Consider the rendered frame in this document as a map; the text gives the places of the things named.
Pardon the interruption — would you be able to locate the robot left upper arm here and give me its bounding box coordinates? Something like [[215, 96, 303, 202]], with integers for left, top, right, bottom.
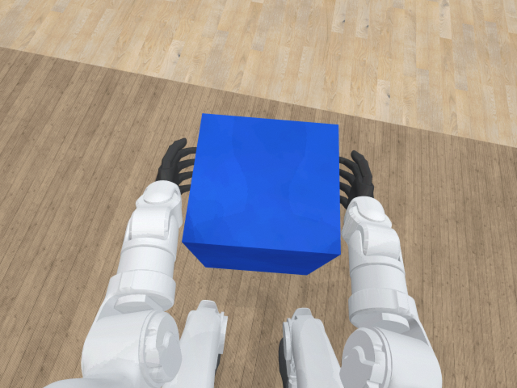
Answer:
[[44, 310, 182, 388]]

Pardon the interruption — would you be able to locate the robot right upper arm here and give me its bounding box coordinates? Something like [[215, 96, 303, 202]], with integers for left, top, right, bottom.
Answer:
[[339, 326, 442, 388]]

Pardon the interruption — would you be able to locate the right robot forearm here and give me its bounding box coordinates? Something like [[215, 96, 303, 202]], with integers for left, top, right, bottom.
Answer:
[[341, 196, 442, 376]]

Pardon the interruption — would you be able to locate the right robot thigh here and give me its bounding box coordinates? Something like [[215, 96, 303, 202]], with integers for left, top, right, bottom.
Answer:
[[283, 315, 344, 388]]

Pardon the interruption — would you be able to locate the carton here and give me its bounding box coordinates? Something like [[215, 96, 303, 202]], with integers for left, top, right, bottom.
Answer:
[[182, 113, 341, 275]]

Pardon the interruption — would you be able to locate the robot right hand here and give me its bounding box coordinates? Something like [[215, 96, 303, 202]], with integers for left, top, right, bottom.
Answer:
[[339, 150, 374, 209]]

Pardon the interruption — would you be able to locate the left robot forearm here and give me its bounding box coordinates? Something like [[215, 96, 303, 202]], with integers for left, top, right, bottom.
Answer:
[[82, 180, 183, 376]]

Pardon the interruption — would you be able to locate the robot left hand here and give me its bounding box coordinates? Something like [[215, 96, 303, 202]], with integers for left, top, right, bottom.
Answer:
[[155, 138, 197, 195]]

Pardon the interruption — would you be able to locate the right robot shin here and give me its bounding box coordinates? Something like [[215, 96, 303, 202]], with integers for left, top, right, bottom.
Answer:
[[286, 308, 325, 388]]

